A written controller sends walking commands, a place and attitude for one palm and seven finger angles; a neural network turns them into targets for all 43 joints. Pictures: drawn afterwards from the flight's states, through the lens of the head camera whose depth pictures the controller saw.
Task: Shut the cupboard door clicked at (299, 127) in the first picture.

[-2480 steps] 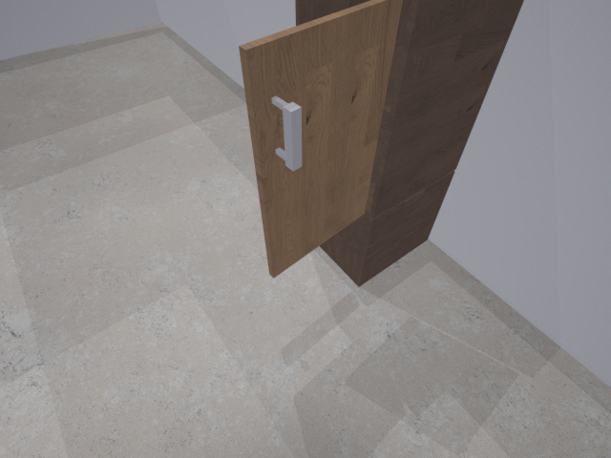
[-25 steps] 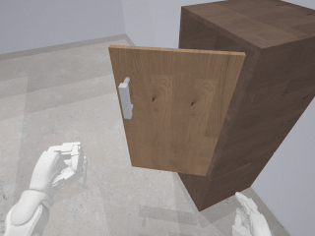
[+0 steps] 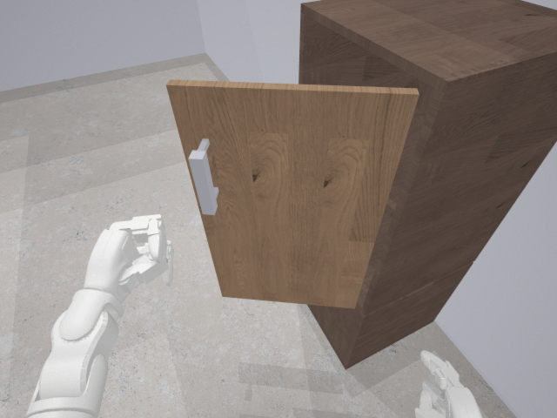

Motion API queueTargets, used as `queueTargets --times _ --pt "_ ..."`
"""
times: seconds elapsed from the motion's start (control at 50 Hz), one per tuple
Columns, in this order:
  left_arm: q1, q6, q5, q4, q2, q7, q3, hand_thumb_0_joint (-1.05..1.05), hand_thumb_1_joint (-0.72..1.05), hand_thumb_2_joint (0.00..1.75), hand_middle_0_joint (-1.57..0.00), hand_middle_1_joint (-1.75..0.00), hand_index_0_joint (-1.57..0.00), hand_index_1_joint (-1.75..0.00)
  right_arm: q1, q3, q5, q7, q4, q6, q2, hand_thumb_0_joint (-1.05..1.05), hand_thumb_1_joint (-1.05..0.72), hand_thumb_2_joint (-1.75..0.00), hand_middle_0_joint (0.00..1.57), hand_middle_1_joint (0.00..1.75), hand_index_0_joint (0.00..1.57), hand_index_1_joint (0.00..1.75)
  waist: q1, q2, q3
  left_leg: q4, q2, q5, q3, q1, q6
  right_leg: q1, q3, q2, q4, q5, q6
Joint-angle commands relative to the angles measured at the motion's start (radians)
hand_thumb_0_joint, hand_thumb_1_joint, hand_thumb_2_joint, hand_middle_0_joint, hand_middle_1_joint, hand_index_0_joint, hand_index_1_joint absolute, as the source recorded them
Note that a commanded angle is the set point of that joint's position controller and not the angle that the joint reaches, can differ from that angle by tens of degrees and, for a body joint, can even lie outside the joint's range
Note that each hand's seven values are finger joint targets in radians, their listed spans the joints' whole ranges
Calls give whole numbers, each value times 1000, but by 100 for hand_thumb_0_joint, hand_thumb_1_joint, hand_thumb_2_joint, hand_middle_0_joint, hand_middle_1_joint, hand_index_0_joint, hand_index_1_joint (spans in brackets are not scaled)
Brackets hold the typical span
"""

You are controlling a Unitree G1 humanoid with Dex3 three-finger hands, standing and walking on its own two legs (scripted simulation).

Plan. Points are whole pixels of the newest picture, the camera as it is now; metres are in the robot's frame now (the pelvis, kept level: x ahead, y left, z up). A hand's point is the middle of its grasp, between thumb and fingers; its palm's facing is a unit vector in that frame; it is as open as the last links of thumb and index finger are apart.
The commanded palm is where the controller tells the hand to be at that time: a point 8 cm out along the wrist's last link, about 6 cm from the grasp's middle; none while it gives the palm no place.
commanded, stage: bring the fist close to the handle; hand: left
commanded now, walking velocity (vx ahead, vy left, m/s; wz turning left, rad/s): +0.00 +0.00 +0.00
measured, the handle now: (207, 177) +0.46 +0.15 +0.11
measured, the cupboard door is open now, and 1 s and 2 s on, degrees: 58 58 39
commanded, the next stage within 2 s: push the door shut along its arc in 0.86 s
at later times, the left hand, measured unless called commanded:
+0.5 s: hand (204, 219) +0.36 +0.13 +0.12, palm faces -0.06 -1.00 -0.02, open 3.1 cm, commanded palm +0.34 +0.19 +0.12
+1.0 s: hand (198, 224) +0.35 +0.14 +0.12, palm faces -0.05 -1.00 -0.02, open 3.1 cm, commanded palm +0.34 +0.19 +0.12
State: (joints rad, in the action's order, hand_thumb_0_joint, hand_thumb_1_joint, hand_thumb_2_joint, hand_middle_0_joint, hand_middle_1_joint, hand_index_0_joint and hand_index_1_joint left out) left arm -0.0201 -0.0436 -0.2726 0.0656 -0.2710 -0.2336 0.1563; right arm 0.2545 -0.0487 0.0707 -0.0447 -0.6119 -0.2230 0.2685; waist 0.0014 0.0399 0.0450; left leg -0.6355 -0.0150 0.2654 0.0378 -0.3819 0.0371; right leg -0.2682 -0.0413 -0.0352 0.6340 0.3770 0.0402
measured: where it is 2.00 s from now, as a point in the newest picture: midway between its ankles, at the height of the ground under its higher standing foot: outside the picture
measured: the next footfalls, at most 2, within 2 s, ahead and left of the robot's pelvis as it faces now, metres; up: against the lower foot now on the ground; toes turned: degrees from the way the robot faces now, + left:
none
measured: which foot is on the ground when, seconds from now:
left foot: down 0.00-1.00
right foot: down 0.00-1.00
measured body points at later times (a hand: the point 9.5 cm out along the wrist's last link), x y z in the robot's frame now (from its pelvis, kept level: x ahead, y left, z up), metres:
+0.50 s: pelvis +0.01 +0.00 +0.00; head +0.01 -0.01 +0.45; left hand +0.36 +0.19 +0.12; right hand +0.16 -0.24 -0.09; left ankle +0.04 +0.10 -0.72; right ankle -0.03 -0.09 -0.72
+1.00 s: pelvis +0.00 +0.00 +0.00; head +0.00 -0.02 +0.45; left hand +0.35 +0.19 +0.12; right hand +0.16 -0.25 -0.09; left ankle +0.04 +0.10 -0.72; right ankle -0.03 -0.09 -0.72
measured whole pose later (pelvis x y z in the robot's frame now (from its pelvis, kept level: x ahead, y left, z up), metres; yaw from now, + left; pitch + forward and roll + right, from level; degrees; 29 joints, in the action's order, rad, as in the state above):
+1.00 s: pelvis +0.00 +0.00 +0.00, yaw +0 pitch +1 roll +0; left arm 0.25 -0.09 -0.22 0.33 -0.23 -0.13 0.10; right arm 0.24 -0.03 0.07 -0.04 -0.61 -0.08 0.26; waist -0.01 0.04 0.03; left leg -0.63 -0.01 0.26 0.04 -0.39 0.03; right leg -0.28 -0.04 -0.04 0.62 0.37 0.05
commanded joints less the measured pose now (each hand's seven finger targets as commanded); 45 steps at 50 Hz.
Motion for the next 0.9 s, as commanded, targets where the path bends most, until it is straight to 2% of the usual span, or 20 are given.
queueTargets --times 0.0,0.02,0.08,0.12,0.18,0.26,0.28,0.3,0.38,0.44,0.48,0.5,0.54,0.6,0.62,0.68,0.7,0.78,0.84,0.88 --pt "269 -69 2 -222 -130 32 45 0 90 90 -130 -150 -130 -150 -111 51 -2 -4 162 -47 108 0 -90 -90 20 30 20 30 -1 -21 165 61 19 -146 -59 190 8 -85 34 32 -107 -277 -35" --pt "313 -71 3 -242 -96 38 8 0 90 90 -130 -150 -130 -150 -111 48 -2 -2 163 -45 105 0 -90 -90 20 30 20 30 -10 -6 169 63 18 -146 -64 200 7 -93 28 30 -102 -273 -32" --pt "354 -71 19 -205 -144 70 37 0 90 90 -130 -150 -130 -150 -101 50 -7 -5 145 -31 116 0 -90 -90 20 30 20 30 -13 -33 169 64 24 -131 -72 200 5 -95 30 27 -106 -246 -29" --pt "407 -69 28 -183 -91 77 -12 0 90 90 -130 -150 -130 -150 -106 48 -4 -3 147 -19 108 0 -90 -90 20 30 20 30 -26 -29 174 69 24 -126 -70 209 5 -109 23 25 -104 -238 -30" --pt "457 -68 39 -143 -121 97 8 0 90 90 -130 -150 -130 -150 -100 49 -9 -3 135 -4 113 0 -90 -90 20 30 20 30 -17 -20 197 66 25 -146 -75 225 3 -96 26 25 -102 -252 -23" --pt "503 -60 39 -79 -86 108 -8 0 90 90 -130 -150 -130 -150 -101 49 -7 3 136 19 107 0 -90 -90 20 30 20 30 -19 -21 216 64 23 -172 -70 232 0 -90 23 23 -97 -290 -22" --pt "497 -57 44 -49 -122 115 21 0 90 90 -130 -150 -130 -150 -95 52 -9 2 132 26 114 0 -90 -90 20 30 20 30 -14 -49 219 60 26 -172 -69 222 1 -79 26 24 -99 -289 -24" --pt "528 -55 46 -38 -65 113 -31 0 90 90 -130 -150 -130 -150 -100 48 -6 5 135 32 106 0 -90 -90 20 30 20 30 -26 -39 202 62 23 -168 -64 220 2 -94 26 26 -101 -293 -26" --pt "599 -60 52 17 -98 130 -3 0 90 90 -130 -150 -130 -150 -84 54 -8 7 127 50 116 0 -90 -90 20 30 20 30 -23 -62 216 55 25 -170 -69 218 1 -92 27 23 -101 -292 -24" --pt "680 -71 56 47 -84 140 -11 0 90 90 -130 -150 -130 -150 -79 56 -7 9 123 64 111 0 -90 -90 20 30 20 30 -33 -52 230 51 24 -186 -63 225 1 -96 31 22 -95 -320 -25" --pt "610 -82 60 67 -151 145 55 0 90 90 -130 -150 -130 -150 -72 60 -13 10 129 74 119 0 -90 -90 20 30 20 30 -1 -64 270 50 21 -211 -57 217 1 -46 38 25 -92 -350 -23" --pt "593 -87 58 57 -120 141 33 0 90 90 -130 -150 -130 -150 -84 57 -10 14 142 78 112 0 -90 -90 20 30 20 30 3 -38 273 56 18 -216 -50 215 1 -40 40 28 -89 -366 -24" --pt "622 -95 57 59 -111 134 24 0 90 90 -130 -150 -130 -150 -76 59 -7 16 137 83 110 0 -90 -90 20 30 20 30 -11 -40 258 52 20 -225 -48 220 1 -53 37 23 -89 -383 -25" --pt "562 -104 51 38 -97 125 17 0 90 90 -130 -150 -130 -150 -82 64 -5 18 155 87 110 0 -90 -90 20 30 20 30 -2 -46 254 54 19 -223 -40 215 4 -42 42 24 -94 -396 -30" --pt "592 -106 50 24 -84 122 1 0 90 90 -130 -150 -130 -150 -79 63 -3 18 150 87 109 0 -90 -90 20 30 20 30 -15 -35 247 52 19 -226 -40 220 3 -50 38 22 -93 -401 -29" --pt "551 -105 44 20 -142 121 55 0 90 90 -130 -150 -130 -150 -73 67 -6 14 151 92 118 0 -90 -90 20 30 20 30 -5 -65 241 50 16 -217 -37 207 6 -32 49 24 -102 -413 -36" --pt "557 -106 43 5 -118 116 33 0 90 90 -130 -150 -130 -150 -80 66 -4 13 153 93 113 0 -90 -90 20 30 20 30 -11 -47 244 54 15 -216 -33 208 7 -34 51 26 -101 -424 -39" --pt "570 -110 37 6 -136 113 41 0 90 90 -130 -150 -130 -150 -80 66 -2 4 146 94 117 0 -90 -90 20 30 20 30 -22 -71 217 54 16 -169 -37 203 9 -54 56 23 -119 -357 -42" --pt "640 -113 35 15 -93 105 -7 0 90 90 -130 -150 -130 -150 -85 62 2 0 139 93 111 0 -90 -90 20 30 20 30 -40 -33 192 60 15 -135 -45 214 7 -97 49 19 -125 -298 -35" --pt "635 -119 39 10 -112 106 3 0 90 90 -130 -150 -130 -150 -83 64 -1 -3 138 91 115 0 -90 -90 20 30 20 30 -34 -33 219 56 15 -137 -49 229 8 -87 52 19 -125 -289 -34"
